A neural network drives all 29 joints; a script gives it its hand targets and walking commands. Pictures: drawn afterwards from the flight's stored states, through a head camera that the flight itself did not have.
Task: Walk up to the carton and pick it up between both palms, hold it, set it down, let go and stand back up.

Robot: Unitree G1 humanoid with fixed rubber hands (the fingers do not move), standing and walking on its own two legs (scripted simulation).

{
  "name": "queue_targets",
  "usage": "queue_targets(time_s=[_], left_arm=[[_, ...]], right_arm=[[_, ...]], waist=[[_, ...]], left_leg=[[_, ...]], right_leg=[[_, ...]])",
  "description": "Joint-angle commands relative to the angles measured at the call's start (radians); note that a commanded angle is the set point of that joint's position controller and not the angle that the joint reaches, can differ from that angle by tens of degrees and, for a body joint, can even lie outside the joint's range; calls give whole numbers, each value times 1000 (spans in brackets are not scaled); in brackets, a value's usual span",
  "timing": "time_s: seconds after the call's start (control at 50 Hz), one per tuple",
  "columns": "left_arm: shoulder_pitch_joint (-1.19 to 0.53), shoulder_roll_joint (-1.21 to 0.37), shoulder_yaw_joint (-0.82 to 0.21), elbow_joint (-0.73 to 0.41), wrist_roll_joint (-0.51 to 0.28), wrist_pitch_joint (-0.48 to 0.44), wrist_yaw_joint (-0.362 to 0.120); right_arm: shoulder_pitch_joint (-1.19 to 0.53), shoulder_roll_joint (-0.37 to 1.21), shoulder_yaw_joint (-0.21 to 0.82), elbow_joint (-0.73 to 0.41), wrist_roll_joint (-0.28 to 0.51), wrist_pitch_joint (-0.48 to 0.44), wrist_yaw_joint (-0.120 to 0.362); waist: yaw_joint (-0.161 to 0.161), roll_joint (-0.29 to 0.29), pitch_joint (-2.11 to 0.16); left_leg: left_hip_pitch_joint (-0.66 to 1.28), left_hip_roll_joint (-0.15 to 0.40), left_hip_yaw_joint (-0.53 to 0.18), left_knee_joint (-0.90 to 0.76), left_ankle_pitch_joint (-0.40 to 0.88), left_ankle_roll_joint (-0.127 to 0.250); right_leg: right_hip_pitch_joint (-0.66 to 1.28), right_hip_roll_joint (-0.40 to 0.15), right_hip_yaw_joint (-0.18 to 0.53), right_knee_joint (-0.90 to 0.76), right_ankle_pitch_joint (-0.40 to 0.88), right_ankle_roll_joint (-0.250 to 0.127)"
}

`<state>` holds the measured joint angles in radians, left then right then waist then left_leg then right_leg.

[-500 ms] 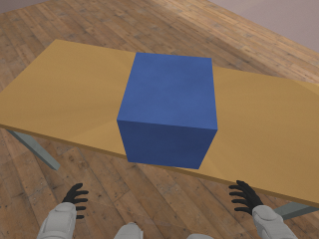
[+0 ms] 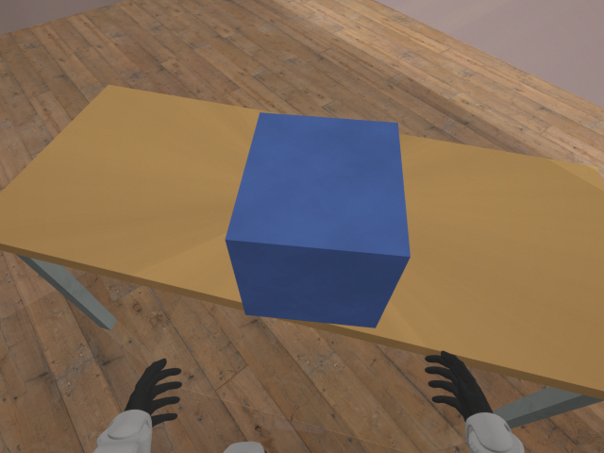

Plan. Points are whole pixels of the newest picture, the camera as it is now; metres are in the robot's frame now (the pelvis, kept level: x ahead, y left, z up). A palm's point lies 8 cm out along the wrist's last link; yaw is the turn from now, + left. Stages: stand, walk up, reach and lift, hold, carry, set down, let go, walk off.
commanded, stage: reach and lift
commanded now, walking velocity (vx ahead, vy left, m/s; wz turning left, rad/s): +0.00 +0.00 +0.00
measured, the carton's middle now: (318, 222) +0.48 +0.01 -0.05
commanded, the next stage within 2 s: none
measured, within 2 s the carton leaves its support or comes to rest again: neither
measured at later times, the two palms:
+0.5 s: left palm (140, 402) +0.19 +0.25 -0.07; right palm (478, 398) +0.20 -0.20 -0.05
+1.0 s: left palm (140, 367) +0.22 +0.25 -0.04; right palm (472, 372) +0.23 -0.20 -0.04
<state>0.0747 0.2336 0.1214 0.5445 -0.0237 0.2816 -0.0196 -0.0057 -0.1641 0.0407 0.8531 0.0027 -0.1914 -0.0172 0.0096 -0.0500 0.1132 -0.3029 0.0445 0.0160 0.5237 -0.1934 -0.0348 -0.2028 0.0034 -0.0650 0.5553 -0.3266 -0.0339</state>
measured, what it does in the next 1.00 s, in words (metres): stands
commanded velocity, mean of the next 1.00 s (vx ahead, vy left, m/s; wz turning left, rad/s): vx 0.00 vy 0.00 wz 0.00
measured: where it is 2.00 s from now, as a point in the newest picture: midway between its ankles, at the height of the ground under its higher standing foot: outside the picture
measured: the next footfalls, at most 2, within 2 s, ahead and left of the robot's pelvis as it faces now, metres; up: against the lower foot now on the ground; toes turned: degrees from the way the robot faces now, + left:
none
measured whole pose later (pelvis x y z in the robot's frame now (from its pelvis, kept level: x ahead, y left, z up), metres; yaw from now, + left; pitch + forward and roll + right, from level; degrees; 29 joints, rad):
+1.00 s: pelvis +0.02 +0.01 +0.00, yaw -1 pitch -2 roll +0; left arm 0.08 0.27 0.00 0.73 -0.18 -0.33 -0.07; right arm 0.02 -0.15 0.01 0.86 0.15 -0.47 -0.03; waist 0.02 -0.02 0.02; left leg -0.26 0.04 0.03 0.52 -0.24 -0.02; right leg -0.16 0.00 -0.03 0.52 -0.34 -0.02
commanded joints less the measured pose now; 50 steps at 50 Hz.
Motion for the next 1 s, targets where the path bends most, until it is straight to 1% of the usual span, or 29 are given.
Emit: queue_targets(time_s=[0.0, 0.06, 0.12, 0.18, 0.24, 0.3, 0.38, 0.5, 0.64, 0.76, 0.82, 0.94, 0.96, 0.98], left_arm=[[19, 99, 29, -69, 14, -58, 14], [-44, 93, 4, -86, 7, -106, 30], [-55, 74, -25, -108, -1, -154, 47], [-24, 53, -47, -100, -8, -191, 54], [20, 39, -57, -77, -12, -218, 49], [40, 34, -60, -63, -16, -244, 42], [42, 34, -62, -55, -22, -285, 36], [29, 50, -69, -49, -40, -363, 28], [16, 94, -78, -31, -82, -462, 0], [-64, 133, -92, 14, -131, -548, -22], [-82, 145, -96, 43, -152, -590, -35], [-105, 156, -89, 91, -169, -659, -58], [-116, 184, -80, 118, -167, -670, -62], [-137, 189, -72, 117, -172, -683, -66]], right_arm=[[-20, -152, -63, -99, -10, -54, 5], [-27, -123, -79, -135, -21, -63, 25], [-12, -116, -88, -148, -7, -70, 47], [12, -131, -94, -129, 10, -79, 64], [31, -153, -99, -109, 21, -91, 67], [26, -168, -104, -106, 26, -108, 63], [18, -163, -107, -119, 34, -131, 54], [23, -132, -98, -138, 61, -162, 42], [24, -97, -86, -155, 97, -199, 19], [-26, -73, -84, -142, 107, -235, 0], [-47, -71, -77, -128, 120, -261, -8], [-83, -76, -48, -86, 163, -330, -20], [-70, -53, -28, -51, 176, -341, -28], [-93, -59, -20, -54, 187, -355, -34]], waist=[[19, 26, -184], [22, 55, -161], [20, 85, -169], [13, 94, -177], [11, 78, -179], [15, 61, -179], [24, 49, -172], [31, 54, -162], [37, 65, -162], [20, 51, -157], [18, 46, -177], [15, 41, -219], [-17, 13, -216], [-15, 16, -228]], left_leg=[[298, -77, 35, -64, 217, 16], [289, -66, 39, -86, 132, 18], [296, -55, 37, -100, 96, 15], [329, -50, 26, -103, 125, 9], [365, -50, 13, -99, 192, 5], [379, -50, 6, -95, 244, 3], [368, -48, 7, -97, 265, 2], [349, -48, 18, -102, 255, 0], [321, -52, 28, -92, 234, 2], [269, -47, 29, -62, 144, 13], [256, -48, 25, -36, 158, 13], [238, -55, 16, 13, 212, 4], [211, -59, 14, 28, 203, 2], [199, -61, 12, 32, 200, 1]], right_leg=[[-101, 29, -19, -200, 179, 58], [-151, 19, -11, -226, 68, 40], [-162, 10, -2, -233, 28, 24], [-165, 13, 0, -242, 35, 15], [-157, 24, -2, -253, 67, 12], [-147, 34, -5, -261, 88, 12], [-129, 37, -1, -266, 96, 11], [-108, 25, 20, -271, 94, 7], [-97, 7, 47, -265, 93, 9], [-133, -9, 63, -229, 54, 18], [-136, -9, 67, -202, 82, 26], [-127, -2, 70, -150, 185, 41], [-102, -8, 75, -146, 208, 50], [-94, -12, 79, -133, 237, 54]])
